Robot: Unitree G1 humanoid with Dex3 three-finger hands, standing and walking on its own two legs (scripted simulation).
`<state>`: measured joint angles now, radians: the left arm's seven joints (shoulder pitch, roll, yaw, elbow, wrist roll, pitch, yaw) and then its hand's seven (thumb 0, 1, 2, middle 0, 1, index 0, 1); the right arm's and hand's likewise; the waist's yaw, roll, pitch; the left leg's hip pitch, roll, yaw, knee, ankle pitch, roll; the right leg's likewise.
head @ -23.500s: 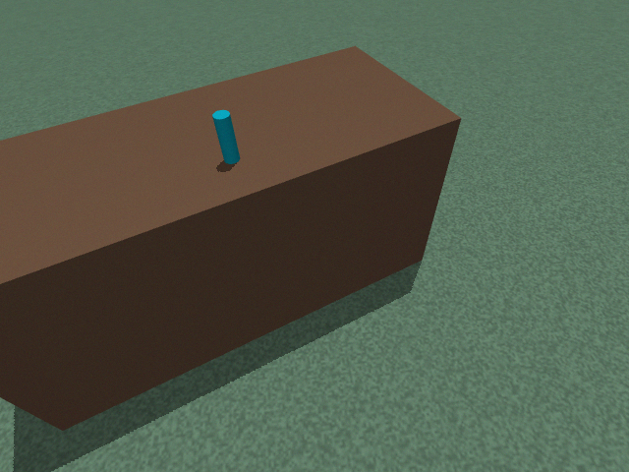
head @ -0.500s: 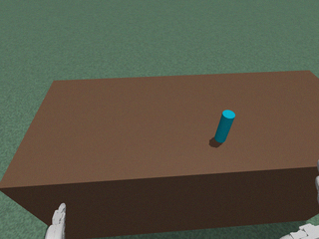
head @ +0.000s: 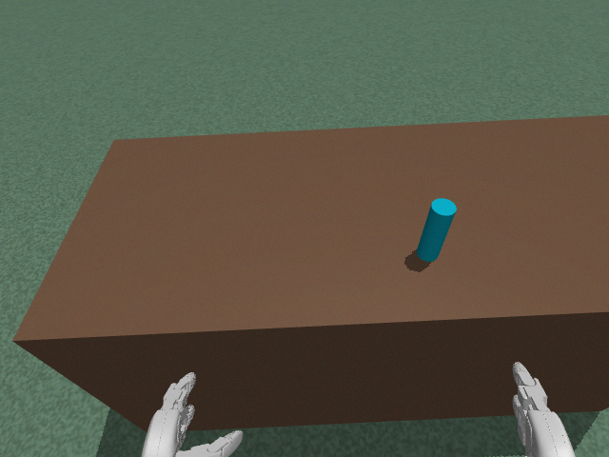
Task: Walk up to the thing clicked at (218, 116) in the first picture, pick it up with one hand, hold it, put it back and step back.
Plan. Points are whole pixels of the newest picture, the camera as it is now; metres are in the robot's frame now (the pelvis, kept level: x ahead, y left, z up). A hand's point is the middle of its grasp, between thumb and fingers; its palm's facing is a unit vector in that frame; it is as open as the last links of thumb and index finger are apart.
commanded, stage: home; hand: right
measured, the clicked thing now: (435, 231) +0.50 -0.20 -0.05
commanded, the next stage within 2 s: none
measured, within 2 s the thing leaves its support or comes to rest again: neither
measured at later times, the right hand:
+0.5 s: hand (461, 426) +0.19 -0.18 -0.09, palm faces +0.08 +0.97 -0.23, open 17.4 cm
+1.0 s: hand out of the picture +0.09 -0.26 -0.13, palm faces -0.07 +0.92 -0.40, open 17.4 cm
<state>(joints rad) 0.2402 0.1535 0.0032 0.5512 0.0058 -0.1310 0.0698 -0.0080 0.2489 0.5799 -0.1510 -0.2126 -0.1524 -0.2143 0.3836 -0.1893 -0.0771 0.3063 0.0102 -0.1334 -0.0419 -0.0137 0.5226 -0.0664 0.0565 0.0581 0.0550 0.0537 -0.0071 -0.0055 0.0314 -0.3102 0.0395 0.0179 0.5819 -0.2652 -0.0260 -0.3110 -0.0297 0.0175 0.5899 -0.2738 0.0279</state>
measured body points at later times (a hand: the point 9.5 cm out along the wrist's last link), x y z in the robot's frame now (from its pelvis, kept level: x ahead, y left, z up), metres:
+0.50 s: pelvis +0.02 +0.00 +0.01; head +0.04 +0.00 +0.46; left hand +0.17 +0.24 -0.10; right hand +0.18 -0.23 -0.07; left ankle +0.03 +0.14 -0.73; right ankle +0.03 -0.14 -0.73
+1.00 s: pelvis +0.02 +0.00 +0.01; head +0.01 +0.01 +0.46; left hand +0.08 +0.31 -0.12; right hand +0.09 -0.31 -0.11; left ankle +0.03 +0.14 -0.73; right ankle +0.03 -0.14 -0.73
